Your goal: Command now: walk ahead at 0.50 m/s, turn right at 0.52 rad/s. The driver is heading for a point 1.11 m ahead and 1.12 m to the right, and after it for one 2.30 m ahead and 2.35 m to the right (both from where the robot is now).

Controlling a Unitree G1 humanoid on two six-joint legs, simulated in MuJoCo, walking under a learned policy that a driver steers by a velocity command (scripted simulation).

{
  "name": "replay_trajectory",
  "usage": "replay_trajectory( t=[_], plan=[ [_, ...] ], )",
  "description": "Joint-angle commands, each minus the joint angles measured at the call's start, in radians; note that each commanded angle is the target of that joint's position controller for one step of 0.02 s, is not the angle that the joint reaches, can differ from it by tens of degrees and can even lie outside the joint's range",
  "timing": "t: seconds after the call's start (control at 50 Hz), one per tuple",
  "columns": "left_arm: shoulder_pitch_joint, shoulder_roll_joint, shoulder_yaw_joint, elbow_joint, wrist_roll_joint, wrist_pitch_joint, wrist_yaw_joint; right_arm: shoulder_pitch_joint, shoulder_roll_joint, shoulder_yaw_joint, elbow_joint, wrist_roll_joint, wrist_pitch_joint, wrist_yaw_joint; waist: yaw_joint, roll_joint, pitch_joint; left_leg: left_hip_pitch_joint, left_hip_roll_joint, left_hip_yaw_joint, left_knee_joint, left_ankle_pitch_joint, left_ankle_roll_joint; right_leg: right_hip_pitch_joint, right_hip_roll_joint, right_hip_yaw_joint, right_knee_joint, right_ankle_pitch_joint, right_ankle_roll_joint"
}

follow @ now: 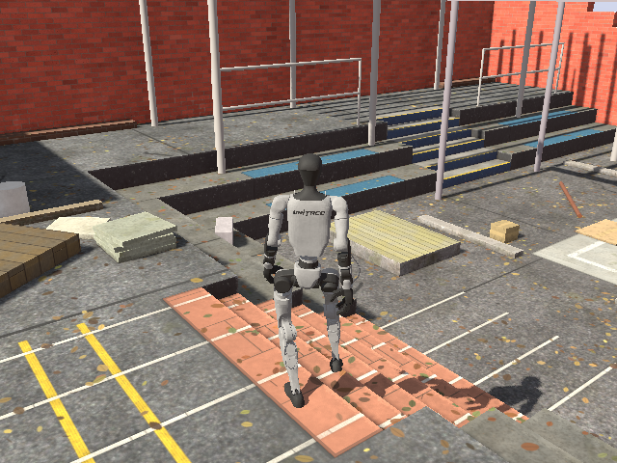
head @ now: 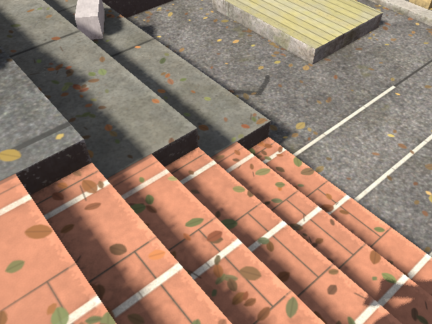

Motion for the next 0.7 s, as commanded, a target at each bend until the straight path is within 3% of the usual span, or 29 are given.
replay_trajectory(
  t=[0.02, 0.08, 0.16, 0.2, 0.22, 0.24, 0.26, 0.28, 0.3, 0.32, 0.34, 0.36, 0.38, 0.4, 0.42, 0.44, 0.46, 0.48, 0.5, 0.52, 0.54, 0.56, 0.58, 0.6, 0.62, 0.64, 0.66, 0.68, 0.7],
  plan=[
    [-0.106, 0.038, 0.013, -0.061, 0.005, 0.005, 0.000, 0.158, -0.094, -0.012, 0.029, 0.019, 0.005, -0.018, -0.027, 0.068, 0.148, 0.081, 0.341, -0.183, -0.078, 0.623, 0.139, -0.164, -0.032, -0.017, -0.092, -0.043, 0.011],
    [-0.152, 0.040, 0.016, -0.057, 0.006, 0.009, -0.002, 0.128, -0.098, -0.010, 0.018, 0.025, 0.023, -0.032, -0.039, 0.058, 0.158, -0.009, 0.299, -0.129, -0.051, 0.561, 0.104, -0.024, -0.008, -0.075, -0.137, -0.062, 0.022],
    [-0.148, 0.062, 0.016, -0.019, 0.022, 0.004, 0.009, 0.158, -0.135, -0.030, 0.052, 0.039, 0.053, -0.066, -0.066, 0.048, 0.188, 0.140, 0.336, -0.146, 0.052, 0.684, 0.076, -0.061, -0.008, -0.093, -0.308, -0.203, 0.023],
    [-0.070, 0.088, 0.027, 0.039, 0.019, -0.009, 0.025, 0.186, -0.160, -0.037, 0.064, 0.012, 0.069, -0.066, -0.044, 0.059, 0.109, 0.129, 0.336, -0.134, 0.200, 0.817, 0.054, 0.090, 0.034, -0.153, -0.312, -0.203, 0.010],
    [0.150, 0.112, 0.045, 0.103, -0.004, -0.028, 0.039, 0.138, -0.203, -0.042, 0.037, -0.027, 0.070, -0.042, 0.049, 0.046, 0.041, -0.068, 0.293, -0.074, 0.379, 0.837, 0.021, 0.425, 0.105, -0.221, -0.230, -0.037, 0.003],
    [0.382, 0.208, 0.083, 0.180, -0.011, -0.040, 0.044, 0.053, -0.190, -0.025, 0.045, -0.037, 0.076, 0.005, 0.200, 0.005, 0.007, -0.311, 0.252, -0.078, 0.633, 0.730, -0.028, 0.733, 0.100, -0.196, -0.337, 0.131, -0.074],
    [0.728, 0.332, 0.115, 0.296, -0.018, -0.015, 0.032, 0.255, -0.081, -0.003, 0.078, -0.025, 0.068, 0.092, 0.189, -0.164, -0.289, -0.675, 0.087, -0.053, 1.181, -0.187, -0.139, 1.391, -0.079, 0.031, 0.013, 0.853, -0.312],
    [0.856, 0.404, 0.149, 0.334, -0.028, -0.022, 0.037, 0.099, -0.136, 0.004, -0.040, 0.026, 0.047, 0.132, 0.310, -0.147, -0.536, -0.897, 0.038, -0.260, 1.509, -0.348, -0.164, 1.651, -0.211, 0.306, 0.044, 0.930, -0.469],
    [0.857, 0.343, 0.151, 0.350, -0.013, -0.041, 0.056, -0.215, -0.152, -0.005, -0.134, 0.075, -0.003, 0.124, 0.406, -0.066, -0.298, -1.296, 0.058, -0.344, 1.564, -0.344, -0.196, 1.606, -0.233, 0.392, -0.021, 0.619, -0.464],
    [0.753, 0.243, 0.122, 0.321, -0.012, -0.052, 0.065, -0.348, -0.177, -0.011, -0.200, 0.097, -0.027, 0.096, 0.368, 0.071, -0.208, -1.323, 0.109, -0.396, 1.452, -0.299, -0.168, 1.398, -0.236, 0.365, -0.082, 0.379, -0.402],
    [0.583, 0.154, 0.086, 0.289, -0.012, -0.044, 0.053, -0.280, -0.204, -0.025, -0.193, 0.077, -0.021, 0.077, 0.245, 0.109, -0.093, -1.235, 0.157, -0.400, 1.362, -0.192, -0.114, 1.060, -0.232, 0.331, -0.185, 0.210, -0.369],
    [0.493, 0.129, 0.064, 0.276, 0.016, -0.036, 0.026, -0.195, -0.220, -0.038, -0.166, 0.059, -0.003, 0.057, 0.135, 0.105, 0.025, -1.070, 0.187, -0.392, 1.310, -0.135, -0.074, 0.657, -0.229, 0.296, -0.236, 0.166, -0.384],
    [0.391, 0.159, 0.056, 0.233, 0.009, -0.038, 0.003, -0.161, -0.175, -0.027, -0.179, 0.068, 0.033, 0.049, 0.041, 0.057, 0.113, -0.981, 0.163, -0.386, 1.303, -0.241, -0.054, 0.320, -0.250, 0.311, -0.289, -0.012, -0.416],
    [0.291, 0.123, 0.040, 0.201, -0.001, -0.036, 0.012, -0.140, -0.082, 0.011, -0.190, 0.042, 0.061, 0.052, -0.004, 0.061, 0.158, -0.950, 0.200, -0.429, 1.202, -0.140, -0.018, 0.109, -0.212, 0.302, -0.349, -0.296, -0.386],
    [0.199, 0.038, 0.001, 0.155, 0.012, -0.048, 0.023, -0.164, -0.033, 0.031, -0.197, 0.014, 0.070, 0.049, -0.021, 0.095, 0.175, -0.923, 0.250, -0.482, 1.066, 0.140, 0.010, -0.052, -0.165, 0.288, -0.404, -0.416, -0.324],
    [0.068, 0.022, -0.008, 0.067, 0.003, -0.079, 0.035, -0.152, -0.049, 0.029, -0.194, 0.001, 0.053, 0.048, -0.042, 0.139, 0.123, -0.657, 0.241, -0.435, 0.652, 0.509, 0.029, -0.247, -0.004, 0.104, -0.372, -0.477, -0.246],
    [-0.005, 0.122, 0.008, 0.016, 0.006, -0.103, 0.044, -0.174, -0.071, 0.026, -0.204, 0.015, 0.048, 0.048, -0.052, 0.135, 0.059, -0.282, 0.197, -0.350, 0.440, 0.699, 0.007, -0.475, 0.135, -0.027, -0.337, -0.579, -0.185],
    [0.023, 0.180, 0.015, 0.028, 0.002, -0.110, 0.046, -0.285, -0.086, 0.029, -0.234, 0.032, 0.057, 0.055, -0.035, 0.056, 0.051, -0.192, 0.171, -0.281, 0.505, 0.722, -0.030, -0.521, 0.129, 0.012, -0.385, -0.589, -0.188],
    [0.078, 0.204, 0.018, 0.034, 0.005, -0.103, 0.041, -0.267, -0.093, 0.035, -0.244, 0.029, 0.066, 0.061, -0.029, -0.014, 0.076, -0.181, 0.155, -0.284, 0.505, 0.677, -0.048, -0.480, 0.108, 0.044, -0.326, -0.590, -0.178],
    [0.170, 0.245, 0.032, 0.035, -0.004, -0.101, 0.033, -0.241, -0.125, 0.028, -0.243, 0.031, 0.071, 0.059, -0.011, -0.010, 0.081, -0.133, 0.100, -0.239, 0.458, 0.592, -0.071, -0.416, 0.116, 0.062, -0.267, -0.573, -0.174],
    [0.178, 0.258, 0.036, 0.019, 0.022, -0.102, 0.022, -0.165, -0.169, 0.014, -0.225, 0.027, 0.068, 0.051, -0.038, -0.005, 0.067, -0.041, 0.091, -0.252, 0.527, 0.607, -0.091, -0.379, 0.092, 0.111, -0.167, -0.492, -0.155],
    [0.121, 0.276, 0.043, -0.019, 0.010, -0.101, 0.018, -0.079, -0.228, -0.010, -0.218, 0.023, 0.063, 0.038, -0.103, 0.020, 0.037, -0.007, 0.061, -0.232, 0.488, 0.474, -0.091, -0.292, 0.083, 0.137, -0.083, -0.405, -0.142],
    [0.062, 0.268, 0.047, -0.053, 0.014, -0.109, 0.001, 0.094, -0.313, -0.046, -0.175, 0.037, 0.050, 0.024, -0.183, 0.067, -0.011, 0.131, 0.048, -0.252, 0.401, 0.400, -0.057, -0.235, 0.093, 0.147, 0.138, -0.267, -0.110],
    [0.184, 0.129, 0.027, -0.034, 0.013, -0.124, -0.022, 0.266, -0.416, -0.079, -0.127, 0.030, 0.028, 0.015, -0.198, 0.230, -0.156, 0.300, 0.173, -0.410, 0.313, 0.681, 0.140, -0.212, 0.214, 0.080, 0.535, -0.331, -0.041],
    [0.530, -0.014, 0.005, 0.046, 0.004, -0.109, -0.029, 0.210, -0.420, -0.061, -0.161, 0.020, 0.024, 0.049, -0.008, 0.409, -0.366, 0.317, 0.438, -0.865, 0.149, 1.021, 0.459, -0.239, 0.281, 0.070, 0.917, -0.869, -0.021],
    [0.423, 0.058, 0.020, -0.003, -0.023, -0.085, -0.010, 0.163, -0.347, -0.046, -0.166, 0.008, 0.007, 0.081, -0.035, 0.293, -0.179, 0.148, 0.495, -1.123, -0.045, 0.649, 0.472, -0.460, 0.287, 0.127, 1.036, -0.816, -0.035],
    [0.296, 0.124, 0.034, -0.018, -0.020, -0.060, 0.021, 0.033, -0.285, -0.033, -0.169, 0.049, 0.005, 0.096, -0.011, 0.231, -0.018, -0.093, 0.503, -1.101, -0.096, 0.136, 0.401, -0.546, 0.197, 0.113, 1.056, -0.680, -0.043],
    [0.251, 0.125, 0.028, -0.006, 0.007, -0.036, 0.047, -0.120, -0.158, 0.006, -0.202, 0.075, 0.011, 0.089, 0.037, 0.119, -0.046, -0.257, 0.458, -0.979, -0.049, -0.067, 0.339, -0.451, 0.117, 0.098, 0.978, -0.557, -0.036],
    [0.236, 0.092, 0.011, 0.003, 0.029, -0.018, 0.065, -0.189, -0.087, 0.027, -0.207, 0.061, 0.019, 0.072, 0.072, 0.095, -0.057, -0.366, 0.457, -0.911, -0.045, -0.011, 0.308, -0.358, 0.076, 0.085, 0.915, -0.516, -0.013]
  ],
)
